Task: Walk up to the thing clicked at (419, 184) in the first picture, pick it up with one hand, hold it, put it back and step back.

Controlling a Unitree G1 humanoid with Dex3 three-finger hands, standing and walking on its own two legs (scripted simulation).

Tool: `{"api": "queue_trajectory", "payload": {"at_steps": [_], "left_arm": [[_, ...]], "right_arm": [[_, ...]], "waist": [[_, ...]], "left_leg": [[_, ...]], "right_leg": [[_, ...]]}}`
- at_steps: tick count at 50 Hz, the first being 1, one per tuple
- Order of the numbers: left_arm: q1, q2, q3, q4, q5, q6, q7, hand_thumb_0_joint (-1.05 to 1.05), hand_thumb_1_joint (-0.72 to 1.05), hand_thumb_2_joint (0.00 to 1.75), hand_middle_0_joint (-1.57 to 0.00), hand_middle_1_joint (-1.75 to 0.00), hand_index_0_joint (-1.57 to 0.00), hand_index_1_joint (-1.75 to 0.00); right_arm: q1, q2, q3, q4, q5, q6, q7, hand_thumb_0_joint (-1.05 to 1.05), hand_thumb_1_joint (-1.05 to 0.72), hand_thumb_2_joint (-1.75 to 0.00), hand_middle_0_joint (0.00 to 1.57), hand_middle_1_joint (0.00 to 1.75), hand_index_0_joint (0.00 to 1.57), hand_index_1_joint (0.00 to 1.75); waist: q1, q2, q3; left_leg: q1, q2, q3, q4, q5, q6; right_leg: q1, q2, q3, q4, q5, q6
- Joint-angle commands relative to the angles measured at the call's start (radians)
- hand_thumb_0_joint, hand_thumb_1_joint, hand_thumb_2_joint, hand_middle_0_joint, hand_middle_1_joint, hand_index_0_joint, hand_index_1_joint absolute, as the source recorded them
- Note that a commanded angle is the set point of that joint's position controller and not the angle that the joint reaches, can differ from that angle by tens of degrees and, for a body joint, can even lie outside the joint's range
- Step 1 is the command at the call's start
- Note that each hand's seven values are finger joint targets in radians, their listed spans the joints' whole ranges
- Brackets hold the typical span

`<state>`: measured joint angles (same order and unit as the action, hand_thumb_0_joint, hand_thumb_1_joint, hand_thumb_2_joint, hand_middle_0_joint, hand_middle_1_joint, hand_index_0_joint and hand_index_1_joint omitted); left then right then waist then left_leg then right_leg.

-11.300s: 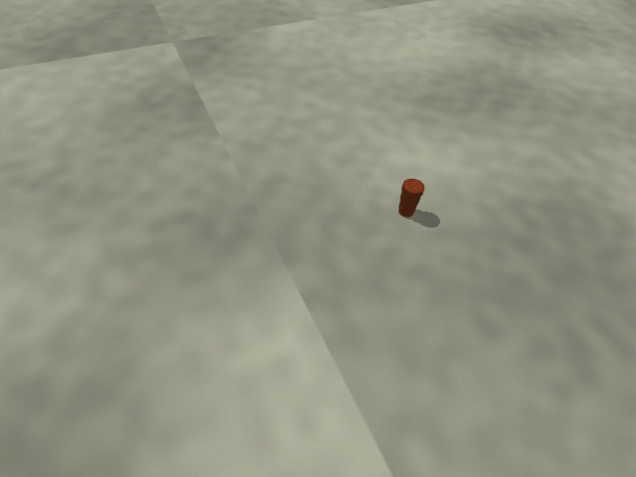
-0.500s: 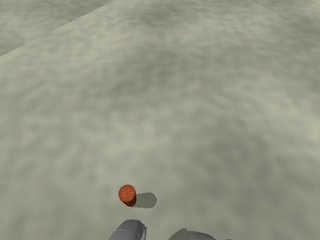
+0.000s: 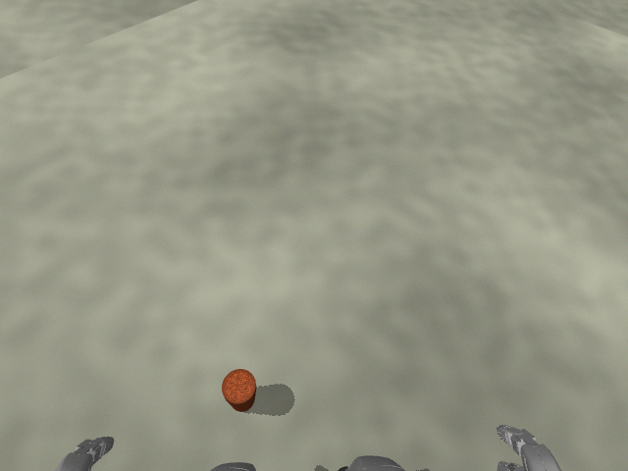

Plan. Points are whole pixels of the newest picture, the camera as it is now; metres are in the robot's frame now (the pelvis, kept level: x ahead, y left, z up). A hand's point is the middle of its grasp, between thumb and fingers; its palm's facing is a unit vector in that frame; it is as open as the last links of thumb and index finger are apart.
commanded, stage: stand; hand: left
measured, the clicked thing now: (241, 393) +0.36 +0.16 -0.69
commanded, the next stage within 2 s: walk up in 0.68 s
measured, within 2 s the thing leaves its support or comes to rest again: neither
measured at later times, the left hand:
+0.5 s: hand out of the picture +0.10 +0.24 -0.14, palm faces +0.00 -0.94 -0.35, open 7.4 cm
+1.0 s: hand out of the picture +0.08 +0.27 -0.16, palm faces +0.00 -0.92 -0.38, open 7.4 cm
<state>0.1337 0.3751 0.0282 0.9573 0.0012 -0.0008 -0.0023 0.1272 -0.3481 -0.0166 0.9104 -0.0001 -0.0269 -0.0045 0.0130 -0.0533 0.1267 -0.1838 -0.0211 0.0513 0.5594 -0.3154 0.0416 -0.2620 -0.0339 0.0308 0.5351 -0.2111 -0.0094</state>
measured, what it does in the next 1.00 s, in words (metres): lifts its left foot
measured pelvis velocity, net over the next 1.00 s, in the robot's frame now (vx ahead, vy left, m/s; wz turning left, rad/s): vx -0.06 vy -0.01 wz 0.06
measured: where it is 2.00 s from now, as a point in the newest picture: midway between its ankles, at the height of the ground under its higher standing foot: outside the picture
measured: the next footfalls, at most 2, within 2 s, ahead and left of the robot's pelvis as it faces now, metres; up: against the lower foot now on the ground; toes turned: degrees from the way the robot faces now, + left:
left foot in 1.02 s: -0.05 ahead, +0.11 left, +0.00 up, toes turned +2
right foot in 1.42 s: -0.15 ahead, -0.14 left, +0.00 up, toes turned +2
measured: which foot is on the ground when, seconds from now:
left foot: down 0.00-0.86, up 0.88-1.00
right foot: down 0.00-1.00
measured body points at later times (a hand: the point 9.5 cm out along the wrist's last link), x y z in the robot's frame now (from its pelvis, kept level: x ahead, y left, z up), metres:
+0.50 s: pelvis +0.02 -0.02 +0.02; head +0.03 -0.02 +0.47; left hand +0.10 +0.28 -0.11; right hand +0.10 -0.32 -0.12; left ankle +0.00 +0.09 -0.73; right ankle +0.05 -0.15 -0.73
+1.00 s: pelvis -0.06 -0.01 -0.01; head +0.02 +0.01 +0.43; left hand +0.08 +0.31 -0.14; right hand +0.05 -0.34 -0.12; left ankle -0.09 +0.10 -0.72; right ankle +0.05 -0.15 -0.73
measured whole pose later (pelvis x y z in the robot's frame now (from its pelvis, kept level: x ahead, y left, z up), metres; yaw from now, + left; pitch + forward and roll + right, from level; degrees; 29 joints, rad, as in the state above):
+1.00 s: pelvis -0.06 -0.01 -0.01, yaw +3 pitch -1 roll +0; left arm -0.02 0.40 0.05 0.96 0.03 0.05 0.01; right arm 0.07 -0.42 -0.05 1.00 0.00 0.04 0.02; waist -0.02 -0.03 0.19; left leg -0.29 -0.04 -0.02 0.75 -0.42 0.04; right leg -0.42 -0.07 -0.01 0.59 -0.15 0.02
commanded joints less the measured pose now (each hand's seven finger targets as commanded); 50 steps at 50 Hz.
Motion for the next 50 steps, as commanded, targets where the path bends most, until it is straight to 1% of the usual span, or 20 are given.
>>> {"api": "queue_trajectory", "payload": {"at_steps": [1, 2, 3, 4, 7, 11, 14, 18, 25, 33, 34, 35, 38, 41, 43, 44, 46, 48, 49, 50], "left_arm": [[-0.042, 0.257, 0.045, -0.042, 0.022, -0.046, 0.017, 0.0, 0.9, 0.9, -0.2, -0.3, -0.2, -0.3], [-0.067, 0.249, 0.038, -0.032, 0.019, -0.047, 0.015, 0.0, 0.9, 0.9, -0.2, -0.3, -0.2, -0.3], [-0.1, 0.247, 0.037, -0.013, 0.011, -0.039, 0.011, 0.0, 0.9, 0.9, -0.2, -0.3, -0.2, -0.3], [-0.104, 0.209, 0.026, -0.005, 0.005, -0.034, 0.004, 0.0, 0.9, 0.9, -0.2, -0.3, -0.2, -0.3], [-0.081, 0.187, 0.017, 0.02, 0.0, -0.046, 0.002, 0.0, 0.9, 0.9, -0.2, -0.3, -0.2, -0.3], [-0.076, 0.178, 0.014, 0.056, -0.002, -0.044, 0.002, 0.0, 0.9, 0.9, -0.2, -0.3, -0.2, -0.3], [-0.076, 0.172, 0.01, 0.071, 0.0, -0.049, 0.005, 0.0, 0.9, 0.9, -0.2, -0.3, -0.2, -0.3], [-0.092, 0.184, 0.01, 0.086, 0.003, -0.048, 0.009, 0.0, 0.9, 0.9, -0.2, -0.3, -0.2, -0.3], [-0.091, 0.189, 0.009, 0.109, 0.002, -0.049, 0.014, 0.0, 0.9, 0.9, -0.2, -0.3, -0.2, -0.3], [-0.093, 0.199, 0.01, 0.122, 0.005, -0.043, 0.013, 0.0, 0.9, 0.9, -0.2, -0.3, -0.2, -0.3], [-0.11, 0.252, 0.048, 0.106, -0.009, -0.027, 0.02, 0.0, 0.9, 0.9, -0.2, -0.3, -0.2, -0.3], [-0.091, 0.248, 0.051, 0.091, -0.016, -0.022, 0.023, 0.0, 0.9, 0.9, -0.2, -0.3, -0.2, -0.3], [-0.079, 0.252, 0.06, 0.062, -0.013, -0.013, 0.026, 0.0, 0.9, 0.9, -0.2, -0.3, -0.2, -0.3], [-0.123, 0.266, 0.067, 0.013, -0.005, 0.005, 0.026, 0.0, 0.9, 0.9, -0.2, -0.3, -0.2, -0.3], [-0.166, 0.287, 0.072, -0.028, 0.012, 0.013, 0.027, 0.0, 0.9, 0.9, -0.2, -0.3, -0.2, -0.3], [-0.167, 0.286, 0.075, -0.042, 0.021, 0.015, 0.027, 0.0, 0.9, 0.9, -0.2, -0.3, -0.2, -0.3], [-0.203, 0.276, 0.076, -0.072, 0.029, 0.022, 0.027, 0.0, 0.9, 0.9, -0.2, -0.3, -0.2, -0.3], [-0.218, 0.262, 0.068, -0.094, 0.033, 0.03, 0.03, 0.0, 0.9, 0.9, -0.2, -0.3, -0.2, -0.3], [-0.223, 0.255, 0.066, -0.102, 0.027, 0.037, 0.03, 0.0, 0.9, 0.9, -0.2, -0.3, -0.2, -0.3], [-0.205, 0.229, 0.06, -0.113, 0.016, 0.044, 0.03, 0.0, 0.9, 0.9, -0.2, -0.3, -0.2, -0.3]], "right_arm": [[-0.003, -0.188, -0.049, -0.032, 0.014, -0.005, -0.012, 0.0, -0.9, -0.9, 0.2, 0.3, 0.2, 0.3], [0.004, -0.185, -0.049, -0.011, 0.011, -0.002, -0.008, 0.0, -0.9, -0.9, 0.2, 0.3, 0.2, 0.3], [0.005, -0.183, -0.046, 0.015, 0.003, 0.002, -0.007, 0.0, -0.9, -0.9, 0.2, 0.3, 0.2, 0.3], [-0.032, -0.207, -0.048, 0.028, -0.008, 0.0, -0.001, 0.0, -0.9, -0.9, 0.2, 0.3, 0.2, 0.3], [-0.055, -0.221, -0.049, 0.051, -0.01, -0.016, 0.005, 0.0, -0.9, -0.9, 0.2, 0.3, 0.2, 0.3], [-0.069, -0.211, -0.044, 0.087, -0.007, -0.021, 0.006, 0.0, -0.9, -0.9, 0.2, 0.3, 0.2, 0.3], [-0.073, -0.204, -0.042, 0.109, -0.004, -0.022, 0.007, 0.0, -0.9, -0.9, 0.2, 0.3, 0.2, 0.3], [-0.071, -0.197, -0.041, 0.134, -0.004, -0.013, 0.009, 0.0, -0.9, -0.9, 0.2, 0.3, 0.2, 0.3], [-0.073, -0.201, -0.041, 0.163, -0.005, -0.009, 0.006, 0.0, -0.9, -0.9, 0.2, 0.3, 0.2, 0.3], [-0.077, -0.196, -0.034, 0.184, -0.007, -0.001, 0.008, 0.0, -0.9, -0.9, 0.2, 0.3, 0.2, 0.3], [-0.109, -0.273, -0.049, 0.181, 0.0, 0.016, 0.004, 0.0, -0.9, -0.9, 0.2, 0.3, 0.2, 0.3], [-0.086, -0.255, -0.048, 0.165, 0.011, 0.02, 0.0, 0.0, -0.9, -0.9, 0.2, 0.3, 0.2, 0.3], [-0.06, -0.243, -0.054, 0.138, 0.017, 0.027, -0.003, 0.0, -0.9, -0.9, 0.2, 0.3, 0.2, 0.3], [-0.033, -0.23, -0.059, 0.119, 0.011, 0.047, -0.004, 0.0, -0.9, -0.9, 0.2, 0.3, 0.2, 0.3], [0.012, -0.222, -0.064, 0.102, 0.002, 0.065, -0.001, 0.0, -0.9, -0.9, 0.2, 0.3, 0.2, 0.3], [0.033, -0.221, -0.067, 0.093, -0.002, 0.073, 0.002, 0.0, -0.9, -0.9, 0.2, 0.3, 0.2, 0.3], [0.067, -0.23, -0.075, 0.082, 0.0, 0.075, 0.01, 0.0, -0.9, -0.9, 0.2, 0.3, 0.2, 0.3], [0.095, -0.228, -0.081, 0.077, 0.002, 0.068, 0.01, 0.0, -0.9, -0.9, 0.2, 0.3, 0.2, 0.3], [0.107, -0.232, -0.082, 0.077, -0.004, 0.062, 0.007, 0.0, -0.9, -0.9, 0.2, 0.3, 0.2, 0.3], [0.087, -0.268, -0.088, 0.066, -0.018, 0.056, 0.001, 0.0, -0.9, -0.9, 0.2, 0.3, 0.2, 0.3]], "waist": [[-0.042, 0.036, -0.197], [-0.053, 0.052, -0.149], [-0.053, 0.014, -0.09], [-0.033, 0.039, -0.067], [-0.015, 0.029, -0.115], [-0.004, 0.052, -0.112], [-0.006, 0.041, -0.14], [-0.015, 0.032, -0.15], [-0.017, 0.034, -0.194], [-0.013, 0.047, -0.123], [-0.011, 0.051, -0.006], [-0.016, 0.045, -0.064], [-0.021, 0.019, -0.208], [-0.022, -0.042, -0.242], [-0.025, -0.14, -0.234], [-0.023, -0.142, -0.231], [-0.042, -0.146, -0.218], [-0.056, -0.136, -0.233], [-0.069, -0.097, -0.226], [-0.069, 0.068, -0.205]], "left_leg": [[-0.039, 0.1, -0.126, -0.114, 0.145, -0.01], [-0.016, 0.094, -0.135, -0.198, 0.011, 0.0], [0.017, 0.113, -0.15, -0.258, -0.05, 0.01], [0.019, 0.132, -0.175, -0.268, -0.056, 0.011], [0.022, 0.141, -0.163, -0.248, 0.152, 0.004], [0.015, 0.137, -0.159, -0.291, 0.133, -0.011], [0.05, 0.14, -0.152, -0.291, 0.222, -0.015], [0.056, 0.137, -0.143, -0.298, 0.193, -0.019], [0.105, 0.149, -0.134, -0.292, 0.304, -0.024], [0.048, 0.141, -0.135, -0.325, 0.159, -0.031], [0.007, 0.134, -0.143, -0.212, 0.381, -0.013], [0.018, 0.131, -0.128, -0.168, 0.455, -0.011], [0.058, 0.106, -0.094, -0.06, 0.467, -0.007], [0.026, 0.036, -0.065, 0.088, 0.228, -0.016], [-0.024, -0.017, -0.066, 0.257, -0.13, -0.011], [-0.035, -0.01, -0.09, 0.331, -0.226, -0.006], [-0.023, 0.004, -0.114, 0.342, -0.231, 0.008], [-0.012, 0.007, -0.085, 0.189, -0.111, 0.0], [-0.007, 0.017, -0.071, 0.049, 0.017, -0.006], [-0.029, 0.112, -0.183, -0.13, 0.231, 0.017]], "right_leg": [[0.202, -0.148, 0.188, -0.139, 0.307, -0.066], [0.113, -0.154, 0.18, -0.155, 0.146, -0.076], [0.023, -0.119, 0.152, -0.164, -0.035, -0.057], [0.018, -0.082, 0.117, -0.187, -0.102, -0.039], [0.13, -0.089, 0.095, -0.175, 0.131, -0.025], [0.15, -0.09, 0.088, -0.195, 0.122, -0.021], [0.168, -0.096, 0.08, -0.196, 0.186, -0.022], [0.171, -0.098, 0.074, -0.22, 0.172, -0.016], [0.194, -0.107, 0.065, -0.215, 0.284, -0.019], [0.152, -0.093, 0.071, -0.267, 0.09, -0.009], [0.053, -0.104, 0.081, -0.181, 0.369, -0.021], [0.092, -0.109, 0.067, -0.15, 0.462, -0.031], [0.144, -0.147, 0.082, -0.115, 0.566, -0.082], [0.095, -0.234, 0.167, -0.139, 0.512, -0.152], [0.045, -0.317, 0.236, -0.153, 0.488, -0.224], [0.011, -0.331, 0.235, -0.15, 0.448, -0.245], [-0.062, -0.308, 0.191, -0.117, 0.377, -0.233], [-0.042, -0.251, 0.15, -0.029, 0.368, -0.183], [-0.038, -0.208, 0.123, 0.026, 0.312, -0.142], [-0.057, -0.105, 0.063, 0.153, 0.192, -0.082]]}}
